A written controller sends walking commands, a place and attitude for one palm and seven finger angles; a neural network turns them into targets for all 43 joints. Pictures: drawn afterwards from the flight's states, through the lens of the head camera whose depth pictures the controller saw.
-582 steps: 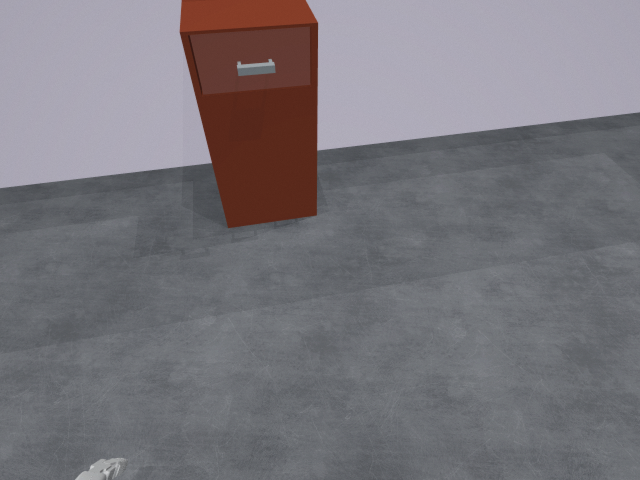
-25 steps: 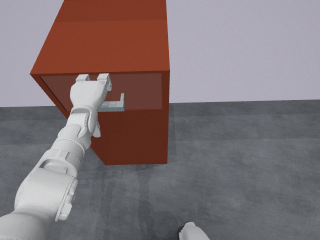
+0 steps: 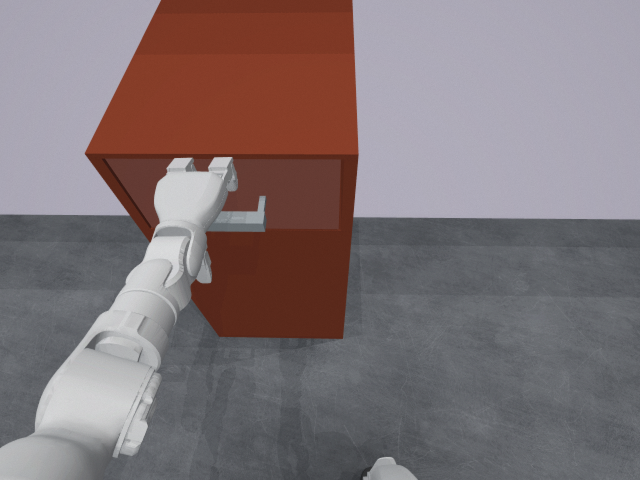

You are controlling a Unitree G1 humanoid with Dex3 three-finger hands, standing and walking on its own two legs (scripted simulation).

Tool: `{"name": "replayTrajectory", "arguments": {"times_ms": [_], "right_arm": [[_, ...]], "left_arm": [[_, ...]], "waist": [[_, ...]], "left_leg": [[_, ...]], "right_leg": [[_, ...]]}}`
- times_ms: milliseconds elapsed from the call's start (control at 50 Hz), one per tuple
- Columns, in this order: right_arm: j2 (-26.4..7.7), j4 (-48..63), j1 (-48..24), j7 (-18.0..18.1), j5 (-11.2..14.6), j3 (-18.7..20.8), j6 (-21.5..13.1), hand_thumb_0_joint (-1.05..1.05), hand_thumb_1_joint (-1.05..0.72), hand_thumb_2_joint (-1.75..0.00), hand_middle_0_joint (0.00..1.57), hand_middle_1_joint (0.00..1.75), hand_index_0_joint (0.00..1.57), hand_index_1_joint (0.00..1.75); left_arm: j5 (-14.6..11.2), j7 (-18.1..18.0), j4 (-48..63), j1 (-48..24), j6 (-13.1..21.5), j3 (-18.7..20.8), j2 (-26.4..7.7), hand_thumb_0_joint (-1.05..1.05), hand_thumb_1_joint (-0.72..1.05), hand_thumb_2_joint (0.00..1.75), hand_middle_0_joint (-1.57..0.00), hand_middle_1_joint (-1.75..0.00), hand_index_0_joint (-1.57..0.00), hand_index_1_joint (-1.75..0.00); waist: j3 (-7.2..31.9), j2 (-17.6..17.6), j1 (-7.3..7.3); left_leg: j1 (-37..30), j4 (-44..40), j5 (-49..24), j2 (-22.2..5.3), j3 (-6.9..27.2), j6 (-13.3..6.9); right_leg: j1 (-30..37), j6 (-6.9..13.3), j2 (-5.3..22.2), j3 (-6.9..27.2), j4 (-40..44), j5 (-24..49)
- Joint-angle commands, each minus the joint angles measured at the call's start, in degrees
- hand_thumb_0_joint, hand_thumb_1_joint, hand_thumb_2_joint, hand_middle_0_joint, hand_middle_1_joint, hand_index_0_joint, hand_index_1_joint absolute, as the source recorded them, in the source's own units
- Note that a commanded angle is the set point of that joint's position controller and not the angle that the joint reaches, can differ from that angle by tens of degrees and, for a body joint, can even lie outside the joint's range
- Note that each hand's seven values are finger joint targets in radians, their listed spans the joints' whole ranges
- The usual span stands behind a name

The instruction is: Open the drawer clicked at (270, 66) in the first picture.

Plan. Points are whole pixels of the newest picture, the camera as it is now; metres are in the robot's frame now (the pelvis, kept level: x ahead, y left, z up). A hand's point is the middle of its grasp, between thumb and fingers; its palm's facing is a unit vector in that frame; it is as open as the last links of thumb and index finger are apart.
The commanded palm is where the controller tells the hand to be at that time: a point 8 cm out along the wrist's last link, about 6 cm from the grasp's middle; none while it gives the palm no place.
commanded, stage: move the hooked fingers above the handle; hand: left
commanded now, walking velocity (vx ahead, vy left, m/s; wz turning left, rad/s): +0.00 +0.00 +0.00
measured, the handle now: (231, 211) +0.51 +0.13 -0.03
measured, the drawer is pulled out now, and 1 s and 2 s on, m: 0.00 0.00 0.00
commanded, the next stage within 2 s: lower the fingers behind the handle in 0.16 s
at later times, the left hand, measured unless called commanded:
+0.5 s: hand (215, 228) +0.45 +0.14 +0.01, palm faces -0.05 -0.03 -1.00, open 13.8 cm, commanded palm +0.43 +0.16 +0.06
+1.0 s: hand (219, 241) +0.45 +0.14 -0.02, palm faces -0.03 +0.00 -1.00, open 13.8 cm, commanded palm +0.42 +0.16 +0.03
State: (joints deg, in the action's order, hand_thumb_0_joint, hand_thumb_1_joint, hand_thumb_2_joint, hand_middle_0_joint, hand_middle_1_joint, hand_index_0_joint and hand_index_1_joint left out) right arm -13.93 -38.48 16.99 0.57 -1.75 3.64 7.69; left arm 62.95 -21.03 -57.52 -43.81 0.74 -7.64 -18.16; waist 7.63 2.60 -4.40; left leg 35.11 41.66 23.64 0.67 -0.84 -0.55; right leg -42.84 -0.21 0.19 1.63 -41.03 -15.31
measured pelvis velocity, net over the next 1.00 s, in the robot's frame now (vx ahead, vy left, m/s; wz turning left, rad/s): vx -0.02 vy -0.01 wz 0.01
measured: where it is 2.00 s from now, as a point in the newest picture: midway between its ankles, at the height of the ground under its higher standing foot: outside the picture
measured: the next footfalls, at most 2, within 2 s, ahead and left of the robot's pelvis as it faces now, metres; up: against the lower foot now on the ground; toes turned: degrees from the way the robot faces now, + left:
none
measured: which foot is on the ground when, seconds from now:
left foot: down 0.00-1.00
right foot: down 0.00-1.00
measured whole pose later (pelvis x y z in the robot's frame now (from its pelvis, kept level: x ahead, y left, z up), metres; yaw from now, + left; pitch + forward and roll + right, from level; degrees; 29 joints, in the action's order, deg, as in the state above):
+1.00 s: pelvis -0.02 -0.01 -0.02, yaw +1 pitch +20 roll +1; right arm -14.3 -40.5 16.3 0.3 -2.8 3.6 5.6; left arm 64.6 -26.3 -62.7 -45.9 0.9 -6.5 -17.9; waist 8.9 2.5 -6.2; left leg 45.0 50.5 25.6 0.7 -0.6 0.1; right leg -52.8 0.4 0.2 1.4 -49.5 -17.0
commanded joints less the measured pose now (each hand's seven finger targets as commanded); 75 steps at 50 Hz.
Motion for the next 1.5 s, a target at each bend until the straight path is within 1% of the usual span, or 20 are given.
{"name": "replayTrajectory", "arguments": {"times_ms": [0, 80, 120, 180, 260, 280, 360, 480, 560, 600, 660, 740, 820, 980, 1040, 1100, 1160, 1240, 1280, 1480], "right_arm": [[-7.8, 4.34, 4.03, 0.31, -0.12, 2.83, -1.18, 0.0, -0.9, -0.9, 0.2, 0.3, 0.2, 0.3], [-7.51, 3.72, 4.13, 0.3, -0.39, 3.01, -1.16, 0.0, -0.9, -0.9, 0.2, 0.3, 0.2, 0.3], [-7.41, 3.43, 3.99, 0.16, -0.25, 2.91, -1.14, 0.0, -0.9, -0.9, 0.2, 0.3, 0.2, 0.3], [-7.94, 2.89, 3.62, 0.52, -0.05, 2.32, -1.02, 0.0, -0.9, -0.9, 0.2, 0.3, 0.2, 0.3], [-7.53, 3.43, 4.03, 0.45, -0.28, 2.73, -1.31, 0.0, -0.9, -0.9, 0.2, 0.3, 0.2, 0.3], [-7.31, 3.42, 4.32, 0.29, -0.36, 2.89, -1.31, 0.0, -0.9, -0.9, 0.2, 0.3, 0.2, 0.3], [-7.78, 3.65, 4.07, 0.1, -0.3, 2.67, -1.12, 0.0, -0.9, -0.9, 0.2, 0.3, 0.2, 0.3], [-7.64, 3.6, 3.33, 0.0, -0.78, 2.65, -1.37, 0.0, -0.9, -0.9, 0.2, 0.3, 0.2, 0.3], [-7.29, 3.09, 3.49, -0.11, -1.05, 3.2, -1.75, 0.0, -0.9, -0.9, 0.2, 0.3, 0.2, 0.3], [-7.25, 2.36, 3.51, -0.23, -0.98, 3.39, -1.92, 0.0, -0.9, -0.9, 0.2, 0.3, 0.2, 0.3], [-7.48, 1.96, 3.81, -0.08, -0.96, 3.23, -2.04, 0.0, -0.9, -0.9, 0.2, 0.3, 0.2, 0.3], [-8.03, 1.39, 3.33, 0.43, -0.93, 2.59, -2.3, 0.0, -0.9, -0.9, 0.2, 0.3, 0.2, 0.3], [-7.89, 1.69, 3.99, 0.34, -0.99, 2.47, -3.0, 0.0, -0.9, -0.9, 0.2, 0.3, 0.2, 0.3], [-8.34, 1.91, 4.71, -0.05, -1.27, 2.65, -3.47, 0.0, -0.9, -0.9, 0.2, 0.3, 0.2, 0.3], [-8.28, 1.87, 4.64, -0.21, -1.11, 2.55, -3.39, 0.0, -0.9, -0.9, 0.2, 0.3, 0.2, 0.3], [-8.87, 1.32, 5.01, -0.01, -0.89, 2.39, -3.47, 0.0, -0.9, -0.9, 0.2, 0.3, 0.2, 0.3], [-8.93, 1.47, 5.66, 0.1, -1.04, 2.32, -3.49, 0.0, -0.9, -0.9, 0.2, 0.3, 0.2, 0.3], [-9.13, 1.71, 5.57, 0.33, -0.74, 1.95, -3.6, 0.0, -0.9, -0.9, 0.2, 0.3, 0.2, 0.3], [-9.08, 1.78, 5.75, 0.45, -0.51, 1.84, -3.86, 0.0, -0.9, -0.9, 0.2, 0.3, 0.2, 0.3], [-9.6, 2.44, 6.65, 0.87, -0.13, 1.38, -4.32, 0.0, -0.9, -0.9, 0.2, 0.3, 0.2, 0.3]], "left_arm": [[0.3, -3.35, 12.66, -23.95, 0.75, 1.74, -8.84, 0.0, -0.5, 0.3, -0.3, -1.2, -0.3, -1.2], [0.77, -4.48, 14.44, -26.52, 0.62, 2.12, -9.44, 0.0, -0.5, 0.3, -0.3, -1.2, -0.3, -1.2], [0.25, -4.43, 12.65, -26.12, -0.08, 1.06, -7.8, 0.0, -0.5, 0.3, -0.3, -1.2, -0.3, -1.2], [0.17, -4.18, 9.8, -27.1, -1.29, 2.7, -10.92, 0.0, -0.5, 0.3, -0.3, -1.2, -0.3, -1.2], [0.42, -3.39, 11.21, -26.96, -0.74, 1.01, -8.23, 0.0, -0.5, 0.3, -0.3, -1.2, -0.3, -1.2], [0.13, -3.05, 9.61, -24.42, -0.74, -0.16, -5.8, 0.0, -0.5, 0.3, -0.3, -1.2, -0.3, -1.2], [-0.11, -2.56, 7.73, -19.97, -0.07, 1.92, -7.58, 0.0, -0.5, 0.3, -0.3, -1.2, -0.3, -1.2], [1.52, -5.89, 10.97, -21.05, 0.79, 4.52, -10.86, 0.0, -0.5, 0.3, -0.3, -1.2, -0.3, -1.2], [2.33, -7.78, 12.78, -24.62, 0.76, 2.96, -8.94, 0.0, -0.5, 0.3, -0.3, -1.2, -0.3, -1.2], [1.89, -8.01, 10.67, -24.74, 0.06, 1.29, -6.61, 0.0, -0.5, 0.3, -0.3, -1.2, -0.3, -1.2], [1.12, -7.7, 9.43, -25.92, -0.33, 1.25, -6.89, 0.0, -0.5, 0.3, -0.3, -1.2, -0.3, -1.2], [0.94, -7.18, 6.06, -26.13, -0.66, 3.24, -10.18, 0.0, -0.5, 0.3, -0.3, -1.2, -0.3, -1.2], [1.27, -7.08, 4.87, -26.17, -0.14, 1.77, -8.6, 0.0, -0.5, 0.3, -0.3, -1.2, -0.3, -1.2], [1.41, -8.15, 5.18, -24.24, 0.5, 5.25, -12.2, 0.0, -0.5, 0.3, -0.3, -1.2, -0.3, -1.2], [1.47, -8.28, 3.56, -24.31, -0.64, 3.68, -10.28, 0.0, -0.5, 0.3, -0.3, -1.2, -0.3, -1.2], [1.58, -8.27, 1.71, -25.91, -2.06, 3.53, -11.35, 0.0, -0.5, 0.3, -0.3, -1.2, -0.3, -1.2], [0.89, -7.38, 1.16, -24.78, -2.4, 4.3, -12.2, 0.0, -0.5, 0.3, -0.3, -1.2, -0.3, -1.2], [0.48, -5.96, -0.26, -22.74, -2.08, 4.73, -12.86, 0.0, -0.5, 0.3, -0.3, -1.2, -0.3, -1.2], [0.52, -5.68, -1.58, -22.55, -2.35, 3.04, -11.12, 0.0, -0.5, 0.3, -0.3, -1.2, -0.3, -1.2], [0.56, -4.91, -3.16, -24.37, -3.76, 2.86, -12.27, 0.0, -0.5, 0.3, -0.3, -1.2, -0.3, -1.2]], "waist": [[22.4, -3.58, -1.08], [24.65, -1.29, -1.08], [22.91, -2.6, -1.43], [20.96, -3.5, -1.43], [24.99, -0.64, -1.05], [24.31, -2.06, -1.11], [21.78, -5.29, -0.26], [23.17, -3.25, 0.32], [26.36, -1.76, -1.09], [24.39, -2.26, -2.1], [25.27, -3.01, -2.51], [22.9, -3.47, -2.41], [23.32, -3.32, -2.8], [26.62, -4.08, -1.99], [25.33, -3.54, -2.56], [23.57, -4.78, -3.6], [26.59, -4.35, -2.94], [24.87, -5.36, -2.63], [21.75, -5.58, -3.61], [22.15, -5.74, -4.28]], "left_leg": [[-6.26, -3.9, -22.11, 1.23, -1.0, -1.08], [-8.35, -3.62, -23.76, 1.28, -0.5, -0.83], [-7.92, -3.88, -22.9, 1.24, -0.45, -0.77], [-5.61, -4.73, -19.72, 1.51, -0.56, -0.98], [-8.52, -3.98, -24.15, 1.27, -0.4, -0.62], [-8.54, -3.67, -25.51, 1.14, -0.51, -0.62], [-4.07, -3.57, -23.01, 1.37, -1.17, -0.9], [-1.7, -2.53, -20.2, 1.76, -1.49, -0.98], [-2.98, -0.93, -20.52, 1.57, -1.1, -0.88], [-2.94, -0.5, -19.01, 1.44, -0.95, -0.86], [-2.05, -0.09, -17.73, 1.74, -0.86, -1.13], [1.92, 0.33, -13.62, 2.14, -1.0, -1.39], [3.64, 1.65, -12.47, 2.05, -0.98, -1.47], [7.16, 4.5, -11.61, 2.1, -1.18, -1.7], [8.2, 4.78, -10.96, 2.17, -1.03, -1.54], [10.11, 5.37, -7.97, 2.04, -1.17, -1.8], [10.21, 5.88, -8.95, 2.22, -1.18, -1.9], [12.56, 6.49, -7.66, 2.24, -1.0, -1.88], [13.75, 6.82, -5.58, 2.02, -1.35, -1.92], [16.61, 8.87, -2.65, 1.96, -0.97, -1.95]], "right_leg": [[20.42, 2.56, -1.43, -2.31, 2.6, 17.89], [20.28, 2.8, -1.46, -2.5, 2.12, 17.95], [19.73, 2.71, -1.57, -2.82, 2.55, 17.23], [20.13, 2.59, -1.44, -2.46, 2.92, 15.47], [20.37, 2.88, -1.46, -2.69, 1.9, 18.01], [20.07, 2.84, -1.59, -2.87, 1.95, 18.94], [21.34, 2.7, -1.37, -2.23, 1.71, 19.85], [20.98, 2.76, -1.08, -1.63, 0.43, 18.24], [18.9, 2.77, -1.15, -1.89, -0.62, 17.51], [16.54, 2.66, -1.3, -2.23, -0.24, 15.56], [16.83, 2.51, -1.21, -1.98, -0.34, 15.12], [15.84, 2.45, -0.94, -1.45, -0.68, 12.14], [13.82, 2.37, -0.94, -1.42, -1.95, 10.98], [13.31, 2.19, -0.8, -0.87, -4.49, 10.94], [11.71, 2.32, -0.89, -1.21, -4.82, 10.04], [9.58, 1.98, -0.83, -0.9, -4.62, 6.77], [11.3, 2.02, -0.76, -0.78, -5.64, 8.19], [10.32, 2.07, -0.74, -0.74, -6.26, 7.08], [7.56, 1.88, -0.66, -0.79, -5.85, 4.66], [3.5, 1.94, -0.68, -1.01, -7.94, 0.47]]}}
